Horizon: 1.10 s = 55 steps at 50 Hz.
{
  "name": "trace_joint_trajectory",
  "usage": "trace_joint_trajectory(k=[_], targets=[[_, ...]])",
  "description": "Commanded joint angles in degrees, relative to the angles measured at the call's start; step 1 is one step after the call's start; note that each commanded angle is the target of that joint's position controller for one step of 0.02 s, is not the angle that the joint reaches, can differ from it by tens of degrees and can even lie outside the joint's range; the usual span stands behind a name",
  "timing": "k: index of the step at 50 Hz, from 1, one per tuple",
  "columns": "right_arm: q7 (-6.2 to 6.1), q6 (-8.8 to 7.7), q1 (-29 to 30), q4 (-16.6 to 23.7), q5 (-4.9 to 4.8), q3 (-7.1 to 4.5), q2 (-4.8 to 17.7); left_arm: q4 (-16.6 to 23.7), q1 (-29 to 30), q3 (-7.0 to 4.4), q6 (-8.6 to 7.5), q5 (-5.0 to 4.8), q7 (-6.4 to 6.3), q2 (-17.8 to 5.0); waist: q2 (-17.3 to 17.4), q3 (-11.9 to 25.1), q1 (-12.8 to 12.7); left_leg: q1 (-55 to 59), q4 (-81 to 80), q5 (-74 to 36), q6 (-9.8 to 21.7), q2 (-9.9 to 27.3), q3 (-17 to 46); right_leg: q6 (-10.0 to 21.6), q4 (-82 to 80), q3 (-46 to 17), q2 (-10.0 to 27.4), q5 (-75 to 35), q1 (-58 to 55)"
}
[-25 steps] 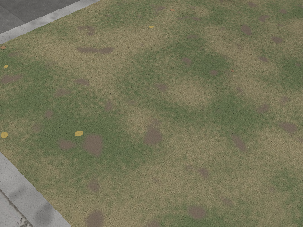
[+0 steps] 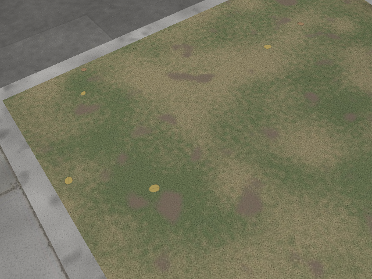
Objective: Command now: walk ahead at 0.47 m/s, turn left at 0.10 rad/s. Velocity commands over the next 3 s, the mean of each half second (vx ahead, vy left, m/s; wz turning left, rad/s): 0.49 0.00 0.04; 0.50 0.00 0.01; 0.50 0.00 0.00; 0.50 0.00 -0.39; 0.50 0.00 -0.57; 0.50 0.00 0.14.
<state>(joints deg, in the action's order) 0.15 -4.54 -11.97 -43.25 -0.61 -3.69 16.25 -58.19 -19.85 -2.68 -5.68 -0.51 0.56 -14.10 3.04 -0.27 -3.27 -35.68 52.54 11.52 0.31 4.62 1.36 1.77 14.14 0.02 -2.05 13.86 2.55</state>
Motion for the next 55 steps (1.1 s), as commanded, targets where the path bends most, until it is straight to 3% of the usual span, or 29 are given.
trace_joint_trajectory(k=[1, 4, 7, 8, 10, 11, 12, 13, 14, 15, 16, 18, 21, 24, 27, 31, 35, 36, 37, 38, 39, 40, 41, 42, 43, 45, 47, 51, 55], targets=[[0.68, -1.21, 9.2, 7.2, -0.07, 0.80, 0.0, 3.3, 1.9, -1.50, -0.38, -0.38, -0.75, -10.4, -8.4, -4.1, -0.5, -1.6, -11.8, -8.3, -0.9, -0.3, -2.4, 8.7, -6.8, -6.4, 11.9, -18.3, 3.1], [1.42, -1.15, 13.2, 8.9, -0.68, 0.83, 0.7, 2.5, -1.9, -1.45, -0.07, -0.95, -0.83, -11.3, -8.4, -4.7, -1.5, 3.1, -18.6, -12.8, 0.0, -2.1, -3.1, 8.4, -7.1, -6.0, 13.6, -18.7, 2.1], [2.02, -1.08, 13.5, 10.0, -0.83, 0.12, 2.8, 2.1, -2.7, -1.61, 0.77, -1.16, -1.00, -11.8, -8.4, -4.2, 0.7, 4.9, -22.0, -10.2, 2.5, -2.8, -2.2, 6.9, -3.3, -5.5, 16.4, -27.2, -4.2], [2.02, -1.01, 11.1, 9.6, -0.68, -0.49, 4.1, 2.3, -2.5, -1.83, 1.11, -0.99, -1.07, -12.5, -9.0, -2.2, 2.6, 9.0, -22.2, -8.5, 3.6, -4.0, -3.0, 6.3, 0.5, -4.8, 16.5, -36.1, -5.6], [1.39, -0.52, -3.8, 5.4, -0.62, -2.74, 8.2, 3.1, -1.7, -1.51, 1.88, -0.34, -1.18, -12.1, -8.4, 7.2, 10.6, 30.4, -23.0, -9.1, 6.9, -5.5, -4.2, 3.8, 19.2, -1.5, 12.9, -46.3, -0.4], [0.57, 0.04, -13.9, 3.5, 0.10, -3.88, 12.5, 4.9, -2.8, -0.39, 1.82, 1.37, -1.19, -9.3, -0.2, 15.9, 13.2, 48.3, -20.6, -9.6, 10.3, 6.5, 9.2, 2.2, 38.2, 0.6, 9.3, -26.5, 12.4], [1.40, 0.01, -14.6, 2.3, 0.57, -3.85, 15.0, 4.6, -11.2, 1.81, 0.63, 0.39, -0.50, -1.2, 16.2, 25.1, 7.7, 61.5, -30.1, 4.9, 19.2, 18.8, 37.9, 0.0, 55.8, -2.9, -0.6, 17.5, 29.8], [1.59, -0.12, -13.3, 2.8, 0.31, -2.35, 8.8, 4.5, -6.1, 0.03, -0.43, -1.20, -0.05, -8.9, 8.9, 19.9, 9.7, 57.4, -34.6, 9.8, 16.7, 16.6, 39.5, 1.0, 61.0, -7.7, 2.3, 18.6, 35.5], [1.51, -0.37, -8.2, 3.3, 0.24, -1.69, 7.4, 6.7, -0.2, -0.70, -1.04, -2.33, 0.14, -11.1, 6.0, 10.2, 8.7, 49.0, -35.7, 5.6, 14.5, 14.8, 30.2, 1.7, 61.0, -5.7, 4.8, 13.6, 38.6], [1.58, -0.58, -4.3, 3.7, 0.44, -1.42, 7.0, 7.2, 2.5, -0.58, -1.24, -1.92, -0.18, -10.2, 0.6, 5.6, 7.0, 40.5, -37.1, -2.4, 13.7, 12.5, 23.7, 1.5, 58.5, -4.6, 7.4, 8.6, 36.6], [1.78, -0.79, -1.8, 3.9, 0.83, -1.22, 6.0, 7.2, 3.3, -0.85, -0.98, -1.02, -0.35, -9.6, -0.5, 2.8, 5.2, 34.4, -38.6, -8.0, 13.4, 10.4, 18.7, 1.0, 55.5, -4.2, 8.9, 5.8, 34.5], [1.95, -1.47, -0.2, 3.3, 1.08, -0.99, 4.8, 6.9, 1.2, -0.73, 0.33, -0.74, -0.33, -7.4, 0.9, 2.4, 2.4, 28.8, -42.2, -10.3, 13.4, 8.4, 14.3, 0.4, 52.2, -4.6, 10.6, 2.9, 29.7], [1.66, -2.29, -1.1, 1.7, 0.54, -1.29, 5.9, 8.2, 4.2, -0.56, 1.74, -0.04, -0.58, -6.1, 0.6, -0.4, 1.7, 25.8, -45.5, -12.5, 14.3, 7.9, 10.0, -1.1, 46.3, -3.7, 11.3, -1.3, 32.4], [0.80, -1.92, -3.5, 0.1, 0.59, -1.52, 6.9, 10.4, 10.7, -0.50, 1.50, 0.60, -0.32, -6.1, -0.6, -2.5, 3.2, 26.7, -46.9, -12.4, 13.6, 6.7, 6.7, -2.4, 35.9, -3.4, 11.2, -11.3, 36.1], [0.19, -1.50, -5.8, -1.2, 0.24, -1.67, 8.1, 12.2, 17.0, 0.06, 0.69, 0.46, 0.36, -5.1, -0.6, -3.6, 5.4, 26.3, -47.2, -11.7, 11.8, 4.9, 2.7, -2.4, 24.5, -1.2, 8.9, -20.3, 32.9], [-0.05, -0.68, -10.3, -4.1, -0.31, -1.93, 9.0, 14.9, 23.4, 0.37, 0.21, -0.16, 1.33, -5.5, -0.7, -4.8, 7.5, 33.1, -45.1, -11.5, 11.4, 7.6, 2.9, -1.4, 17.9, -0.9, 7.3, -20.1, 33.7], [-0.64, 0.74, -10.5, -5.4, -0.55, -2.36, 9.9, 16.0, 22.4, -0.30, -0.36, -0.34, 2.35, -7.8, 1.1, -2.8, 5.3, 41.2, -38.6, -22.5, 9.6, 10.4, 3.8, 1.5, 14.5, -0.2, 5.5, -11.1, 30.8], [-0.76, 1.10, -9.5, -5.2, -0.46, -2.42, 10.4, 15.1, 18.5, -0.98, -0.43, -0.34, 2.24, -9.0, 2.0, -0.2, 2.8, 41.4, -33.8, -32.0, 8.8, 9.5, 2.8, 2.6, 13.7, 1.6, 3.6, -9.7, 24.6], [-0.89, 1.51, -9.0, -5.1, -0.19, -1.97, 9.4, 12.4, 10.1, -2.36, -0.39, -0.25, 1.82, -11.3, 1.4, 5.2, -1.2, 39.1, -23.9, -38.1, 7.3, 6.5, 0.6, 4.2, 12.9, 3.0, 2.1, -10.8, 13.0], [-1.12, 1.53, -9.6, -3.8, 0.74, -0.83, 7.3, 10.2, -0.5, -3.62, -0.23, 0.34, 1.22, -15.2, -2.8, 13.8, -4.8, 28.4, -7.6, -26.5, 5.2, 3.4, -1.7, 7.7, 15.6, -5.9, 10.3, -13.0, -4.6], [-0.33, 0.25, -17.0, -3.0, 0.64, 1.22, 0.1, 8.9, -5.0, -4.76, 0.26, 0.56, 1.19, -19.8, -17.9, 21.0, -1.2, 3.7, 13.5, 9.7, 0.6, -7.5, -1.9, 17.4, 10.7, -33.7, 23.5, -0.7, -25.3], [-0.21, -1.02, -14.1, -3.7, -0.51, 0.43, 4.7, 9.0, -4.7, -3.21, 0.25, -0.29, 1.35, -14.2, -14.5, 21.2, -3.6, -3.5, 21.0, 22.1, 1.2, -7.1, 6.5, 17.1, 3.8, -42.0, 23.8, 6.8, -25.8], [0.03, -1.80, -9.0, -2.1, -2.09, -0.58, 8.1, 9.8, -0.2, -2.44, 0.14, -0.25, 1.23, -12.0, -11.9, 12.1, -2.9, -8.1, 22.6, 18.2, 2.0, -4.0, 6.0, 14.2, 2.7, -33.4, 22.2, 6.6, -18.7], [-0.23, -2.06, -5.8, -1.3, -1.94, -0.46, 8.1, 10.9, 4.1, -2.02, 0.13, 0.09, 1.15, -10.5, -7.5, 7.3, -1.2, -6.9, 20.0, 12.7, 2.3, -0.7, 4.0, 12.6, 1.7, -26.4, 20.1, 2.1, -10.6], [-0.51, -1.91, -3.8, -1.0, -0.91, -0.71, 7.7, 11.3, 7.0, -1.56, 0.05, 0.49, 1.25, -8.8, -5.7, 3.5, 0.3, -4.9, 16.4, 9.1, 1.9, 1.2, 3.1, 11.9, 0.0, -21.6, 18.0, -3.3, -3.2], [-0.59, -0.67, -5.8, -1.4, -0.32, -0.82, 6.0, 11.2, 8.7, -1.15, -0.38, 1.27, 1.42, -7.4, -7.7, 2.5, 3.1, 1.4, 12.8, 5.3, 1.5, 3.3, 3.4, 11.4, -3.2, -16.4, 15.5, -8.6, 3.9], [-0.70, 0.35, -5.9, -1.3, -0.10, -0.53, 4.3, 10.4, 8.0, -1.44, -0.90, 0.76, 1.30, -8.4, -7.2, 1.4, 4.0, 1.9, 9.6, 3.6, 0.4, 4.0, 2.7, 12.3, -5.6, -12.8, 15.0, -12.5, 6.8], [-0.72, 0.50, 1.3, 1.0, 0.37, -0.22, 3.6, 8.9, 5.3, -1.91, -0.55, 0.44, 0.14, -10.2, -5.8, -1.1, 2.5, -2.7, -2.7, -7.6, -1.3, 4.2, 1.8, 11.5, -7.6, -7.3, 13.6, -16.8, 5.5], [0.17, -0.24, 9.1, 2.8, -0.04, 0.55, 2.0, 7.4, 1.5, -1.95, 0.07, -0.18, -0.35, -11.1, -5.8, -2.8, -0.4, -0.1, -15.8, -16.7, -1.2, 1.8, -0.8, 9.7, -7.8, -3.5, 12.1, -15.5, 3.9]])
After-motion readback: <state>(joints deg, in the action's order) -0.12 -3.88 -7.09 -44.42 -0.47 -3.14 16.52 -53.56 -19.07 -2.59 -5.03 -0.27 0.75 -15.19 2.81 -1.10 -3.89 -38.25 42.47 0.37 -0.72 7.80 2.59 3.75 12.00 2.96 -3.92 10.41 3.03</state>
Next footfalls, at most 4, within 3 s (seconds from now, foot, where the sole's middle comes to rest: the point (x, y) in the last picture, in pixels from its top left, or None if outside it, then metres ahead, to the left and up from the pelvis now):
0.20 left None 0.31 0.14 -0.78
0.76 right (237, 245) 0.61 -0.09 -0.78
1.30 left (178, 176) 0.91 0.15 -0.78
1.84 right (235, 127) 1.20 -0.10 -0.78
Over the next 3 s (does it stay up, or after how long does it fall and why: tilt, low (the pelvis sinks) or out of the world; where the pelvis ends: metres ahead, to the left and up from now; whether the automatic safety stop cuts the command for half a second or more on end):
stays up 1.61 -0.23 0.00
